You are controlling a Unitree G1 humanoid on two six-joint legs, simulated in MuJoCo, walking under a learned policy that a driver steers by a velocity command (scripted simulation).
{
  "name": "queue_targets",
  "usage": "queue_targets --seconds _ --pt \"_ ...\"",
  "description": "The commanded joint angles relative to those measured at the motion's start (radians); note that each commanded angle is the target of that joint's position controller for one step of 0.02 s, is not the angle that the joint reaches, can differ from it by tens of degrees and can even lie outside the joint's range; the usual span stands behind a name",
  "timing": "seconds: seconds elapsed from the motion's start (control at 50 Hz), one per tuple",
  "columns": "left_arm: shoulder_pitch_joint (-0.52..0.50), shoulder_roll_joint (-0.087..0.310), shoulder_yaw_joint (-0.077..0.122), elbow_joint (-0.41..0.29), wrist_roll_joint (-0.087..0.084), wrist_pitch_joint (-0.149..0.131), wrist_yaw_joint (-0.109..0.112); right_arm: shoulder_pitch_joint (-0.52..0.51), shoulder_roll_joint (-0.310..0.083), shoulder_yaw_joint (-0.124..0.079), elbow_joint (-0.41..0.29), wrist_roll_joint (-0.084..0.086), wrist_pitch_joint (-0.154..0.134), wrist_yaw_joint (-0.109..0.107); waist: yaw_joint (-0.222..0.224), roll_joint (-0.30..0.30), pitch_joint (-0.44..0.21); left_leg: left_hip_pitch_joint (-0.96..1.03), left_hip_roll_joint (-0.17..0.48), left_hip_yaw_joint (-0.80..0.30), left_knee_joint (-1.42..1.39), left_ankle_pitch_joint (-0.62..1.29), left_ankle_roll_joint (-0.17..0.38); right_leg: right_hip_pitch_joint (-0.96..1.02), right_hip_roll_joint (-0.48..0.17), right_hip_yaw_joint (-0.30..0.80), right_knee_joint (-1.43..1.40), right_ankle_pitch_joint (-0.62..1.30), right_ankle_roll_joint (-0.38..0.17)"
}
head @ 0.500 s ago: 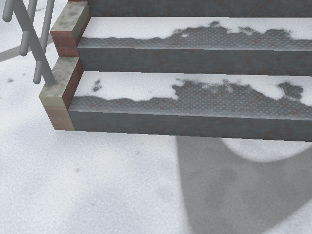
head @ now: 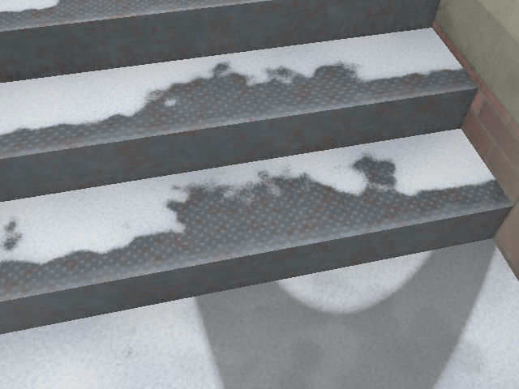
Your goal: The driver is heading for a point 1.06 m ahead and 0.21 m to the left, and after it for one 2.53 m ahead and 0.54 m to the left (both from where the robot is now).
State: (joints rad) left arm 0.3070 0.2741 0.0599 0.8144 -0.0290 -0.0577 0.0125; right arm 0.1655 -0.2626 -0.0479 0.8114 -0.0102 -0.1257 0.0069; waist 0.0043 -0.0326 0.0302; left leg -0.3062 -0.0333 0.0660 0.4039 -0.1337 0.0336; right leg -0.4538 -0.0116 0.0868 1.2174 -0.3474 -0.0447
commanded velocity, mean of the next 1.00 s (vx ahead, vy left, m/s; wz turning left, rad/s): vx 0.50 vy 0.00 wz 0.16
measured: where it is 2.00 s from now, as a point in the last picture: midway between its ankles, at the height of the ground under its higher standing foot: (201, 145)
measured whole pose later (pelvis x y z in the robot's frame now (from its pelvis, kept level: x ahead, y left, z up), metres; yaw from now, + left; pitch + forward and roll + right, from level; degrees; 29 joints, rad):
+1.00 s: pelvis +0.49 -0.02 -0.01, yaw +15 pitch +2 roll +0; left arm 0.24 0.23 0.04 0.83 0.05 -0.07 -0.01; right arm 0.21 -0.26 -0.06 0.85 -0.02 -0.03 0.01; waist 0.01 -0.03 0.03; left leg -0.33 -0.10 0.05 0.55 -0.25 0.12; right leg -0.50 -0.07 -0.03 1.39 -0.35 0.01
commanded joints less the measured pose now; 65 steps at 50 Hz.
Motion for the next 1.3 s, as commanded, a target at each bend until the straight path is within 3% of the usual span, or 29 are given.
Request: queue_targets --seconds 0.02,0.16,0.26,0.3,0.34,0.36,0.38,0.4,0.42,0.44,0.48,0.62,0.74,0.78,0.82,0.86,0.88,0.9,0.92,0.94,0.96,0.98,1.02,1.08,1.1,1.18,1.22,1.28,1.3 --pt "0.028 0.021 0.008 -0.078 -0.002 0.001 -0.006 0.047 -0.086 -0.022 -0.015 0.0 -0.015 0.006 -0.002 0.096 -0.048 0.163 0.279 -0.264 -0.253 0.06 0.176 -0.174 -0.11 0.032 -0.016 0.056 0.002" --pt "-0.174 0.011 -0.017 -0.158 0.02 -0.019 -0.028 0.092 -0.152 -0.036 0.034 0.022 -0.005 0.007 -0.03 0.071 0.001 0.173 0.25 -0.081 -0.289 0.206 0.178 -0.211 -0.113 -0.035 -0.413 0.328 0.014" --pt "-0.321 0.043 -0.018 -0.22 0.003 -0.03 -0.044 0.186 -0.191 -0.037 0.082 0.042 0.018 0.004 -0.072 0.11 0.03 0.262 0.287 -0.075 -0.243 0.134 0.133 -0.146 -0.076 -0.089 -0.606 0.288 -0.001" --pt "-0.296 0.077 -0.008 -0.227 0.014 -0.035 -0.052 0.18 -0.214 -0.043 0.093 0.039 0.031 0.0 -0.039 0.125 0.014 0.3 0.299 -0.067 -0.17 0.22 0.109 -0.077 -0.046 -0.109 -0.659 0.236 -0.031" --pt "-0.051 0.142 0.036 -0.156 0.029 -0.035 -0.042 0.174 -0.188 -0.029 0.09 0.033 0.039 0.0 0.091 0.097 -0.125 0.206 0.228 -0.02 0.129 0.474 0.068 0.29 0.01 -0.136 -0.701 0.259 -0.077" --pt "0.174 0.136 0.017 -0.088 0.16 -0.04 -0.041 0.229 -0.098 -0.005 0.086 -0.045 0.04 0.011 0.136 -0.014 -0.239 0.04 0.137 0.064 0.464 0.118 0.032 0.535 -0.172 0.039 -0.732 0.213 -0.088" --pt "0.236 0.276 0.054 -0.077 0.151 -0.032 -0.033 0.371 0.01 0.017 0.067 -0.013 0.038 0.018 0.081 -0.324 -0.379 -0.284 -0.023 0.025 0.809 -0.468 0.002 0.77 -0.453 0.514 -0.84 0.291 -0.205" --pt "0.194 0.227 0.051 -0.091 0.103 -0.026 -0.031 0.317 -0.088 -0.005 0.087 -0.013 0.048 0.009 0.093 -0.162 -0.347 -0.346 0.029 -0.122 0.883 -0.417 0.036 0.704 -0.413 0.525 -0.874 0.249 -0.191" --pt "0.1 0.149 0.026 -0.093 0.086 -0.032 -0.031 0.22 -0.101 -0.011 0.067 -0.005 0.047 0.016 0.062 -0.093 -0.206 -0.358 0.073 -0.13 0.855 -0.308 0.049 0.564 -0.364 0.345 -0.879 0.272 -0.158" --pt "0.034 0.093 0.011 -0.088 0.082 -0.035 -0.028 0.183 -0.092 -0.009 0.068 -0.005 0.043 0.018 0.037 -0.065 -0.114 -0.334 0.104 -0.126 0.775 -0.238 0.05 0.445 -0.323 0.234 -0.927 0.328 -0.127" --pt "-0.006 0.051 -0.002 -0.075 0.068 -0.045 -0.024 0.207 -0.076 -0.009 0.089 -0.024 0.069 0.02 -0.005 -0.09 -0.085 -0.241 0.118 -0.116 0.727 -0.19 0.036 0.34 -0.277 0.102 -0.975 0.44 -0.101" --pt "0.048 0.041 0.003 -0.003 0.061 -0.07 -0.015 0.031 -0.032 -0.006 0.032 -0.034 0.093 0.053 -0.007 -0.057 -0.006 -0.356 0.133 -0.089 0.588 0.03 0.011 0.354 -0.253 -0.121 -1.085 0.402 -0.114" --pt "0.075 0.105 0.024 0.034 0.053 -0.07 -0.001 -0.139 -0.014 0.008 -0.04 -0.04 0.094 0.064 0.022 -0.042 0.043 -0.251 0.11 0.005 0.291 0.073 0.017 0.367 -0.256 -0.241 -1.057 0.456 -0.087" --pt "0.1 0.105 0.026 0.053 0.055 -0.058 0.009 -0.115 -0.006 0.011 -0.047 -0.036 0.104 0.051 0.017 -0.072 0.015 -0.202 0.088 0.046 0.313 -0.033 0.051 0.408 -0.276 -0.259 -0.98 0.523 -0.095" --pt "0.088 0.119 0.029 0.056 0.062 -0.043 0.006 -0.066 -0.027 -0.001 -0.038 -0.033 0.098 0.042 -0.009 -0.057 -0.019 -0.128 0.021 0.081 0.277 -0.113 0.091 0.448 -0.265 -0.302 -0.799 0.881 -0.075" --pt "0.069 0.135 0.029 0.047 0.053 -0.021 0.003 0.16 -0.057 -0.025 0.031 -0.042 0.078 0.028 -0.101 0.002 -0.143 0.131 -0.069 0.099 0.131 -0.091 0.139 0.388 -0.219 -0.343 -0.408 0.89 -0.038" --pt "0.06 0.094 0.015 0.016 0.058 -0.02 0.002 0.271 -0.164 -0.057 0.054 -0.055 0.071 0.013 -0.14 0.116 -0.189 0.327 0.114 -0.16 0.058 -0.101 0.18 0.15 -0.176 -0.335 -0.113 0.476 0.005" --pt "0.077 -0.001 -0.006 -0.061 0.048 -0.031 -0.011 0.248 -0.303 -0.088 0.033 -0.035 0.078 0.005 -0.068 0.381 -0.24 0.529 0.39 -0.72 -0.09 0.071 0.364 -0.247 0.034 -0.237 0.205 -0.184 0.065" --pt "-0.007 0.069 0.0 -0.051 0.076 -0.035 -0.015 0.246 -0.264 -0.087 0.032 -0.007 0.089 0.005 -0.105 0.14 -0.195 0.473 0.374 -0.683 -0.133 -0.018 0.363 -0.325 -0.032 -0.072 0.22 -0.123 0.056" --pt "-0.052 0.062 -0.001 -0.059 0.065 -0.043 -0.022 0.182 -0.205 -0.073 0.025 0.002 0.092 -0.001 -0.074 0.1 -0.081 0.351 0.339 -0.569 -0.141 -0.058 0.337 -0.331 -0.067 -0.065 0.173 -0.017 0.052" --pt "-0.074 0.041 -0.005 -0.061 0.068 -0.044 -0.022 0.176 -0.143 -0.056 0.028 -0.009 0.097 -0.005 -0.058 0.098 -0.043 0.31 0.301 -0.533 -0.124 0.072 0.316 -0.368 -0.059 -0.111 0.297 -0.001 0.051" --pt "-0.066 0.027 -0.009 -0.067 0.086 -0.033 -0.022 0.151 -0.12 -0.046 0.019 0.0 0.093 -0.01 -0.024 0.056 -0.056 0.268 0.258 -0.455 -0.1 0.183 0.286 -0.367 -0.08 -0.086 0.318 0.028 0.049" --pt "-0.036 0.004 -0.015 -0.07 0.096 -0.002 -0.027 0.107 -0.098 -0.034 0.001 0.003 0.08 -0.012 0.023 0.046 -0.071 0.145 0.197 -0.348 -0.08 0.379 0.254 -0.324 -0.073 -0.095 0.375 0.07 0.06" --pt "-0.093 -0.012 -0.025 -0.116 0.1 0.027 -0.029 0.171 -0.12 -0.036 0.016 0.001 0.064 -0.016 0.019 0.043 -0.065 0.115 0.153 -0.325 -0.073 0.392 0.239 -0.413 -0.073 -0.117 0.369 0.117 0.069" --pt "-0.129 -0.054 -0.035 -0.129 0.09 0.034 -0.02 0.24 -0.111 -0.034 0.033 -0.004 0.061 -0.02 -0.017 0.119 -0.079 0.157 0.17 -0.373 -0.062 0.355 0.277 -0.523 -0.039 -0.158 0.59 0.058 0.069" --pt "-0.395 -0.091 -0.067 -0.285 0.094 0.036 0.002 0.398 -0.109 -0.017 0.078 -0.02 0.052 -0.03 -0.09 0.11 0.012 0.339 0.244 -0.571 -0.102 -0.047 0.311 -1.047 -0.05 -0.118 0.929 -0.135 0.036" --pt "-0.494 -0.114 -0.091 -0.356 0.099 0.028 0.004 0.426 -0.102 -0.008 0.107 -0.019 0.04 -0.033 -0.088 0.079 0.061 0.363 0.248 -0.578 -0.127 -0.138 0.271 -1.175 -0.057 -0.096 0.934 -0.208 0.012" --pt "-0.595 -0.134 -0.126 -0.46 0.097 0.036 0.0 0.408 -0.088 0.006 0.145 -0.006 0.046 -0.038 -0.081 0.076 0.087 0.189 0.17 -0.502 -0.253 -0.054 0.22 -0.994 -0.053 -0.153 0.645 -0.221 0.008" --pt "-0.568 -0.141 -0.132 -0.477 0.104 0.05 -0.008 0.379 -0.105 -0.002 0.12 0.005 0.06 -0.055 -0.066 0.074 0.028 0.115 0.193 -0.483 -0.372 0.175 0.239 -0.736 -0.057 -0.179 0.472 -0.171 0.001"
